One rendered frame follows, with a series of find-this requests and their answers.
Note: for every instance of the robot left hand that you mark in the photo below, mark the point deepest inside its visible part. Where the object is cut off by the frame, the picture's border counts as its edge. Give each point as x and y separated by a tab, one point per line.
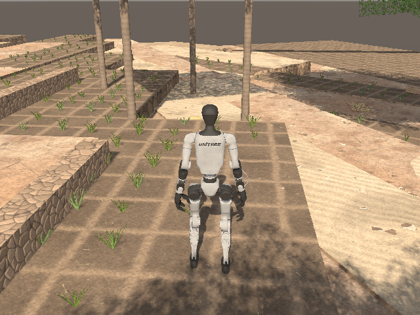
178	201

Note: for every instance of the right robot forearm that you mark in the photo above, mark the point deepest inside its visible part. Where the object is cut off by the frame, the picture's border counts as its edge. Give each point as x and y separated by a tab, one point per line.
239	178

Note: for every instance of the robot right hand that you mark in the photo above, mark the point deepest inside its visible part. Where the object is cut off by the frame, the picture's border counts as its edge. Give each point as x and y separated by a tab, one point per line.
242	198

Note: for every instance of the right robot shin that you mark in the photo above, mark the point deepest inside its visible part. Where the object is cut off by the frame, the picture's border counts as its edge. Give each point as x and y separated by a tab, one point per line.
225	241

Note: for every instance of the robot right upper arm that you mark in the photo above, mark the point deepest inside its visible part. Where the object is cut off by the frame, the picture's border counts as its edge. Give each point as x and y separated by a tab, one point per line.
233	150

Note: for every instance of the robot left upper arm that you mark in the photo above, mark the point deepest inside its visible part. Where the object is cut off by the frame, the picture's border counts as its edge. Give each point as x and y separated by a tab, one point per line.
187	150

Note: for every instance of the left robot forearm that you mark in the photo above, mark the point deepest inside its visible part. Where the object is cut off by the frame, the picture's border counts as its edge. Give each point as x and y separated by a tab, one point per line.
182	174

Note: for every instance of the humanoid robot head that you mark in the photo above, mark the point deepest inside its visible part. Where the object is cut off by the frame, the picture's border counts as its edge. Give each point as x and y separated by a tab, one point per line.
210	113

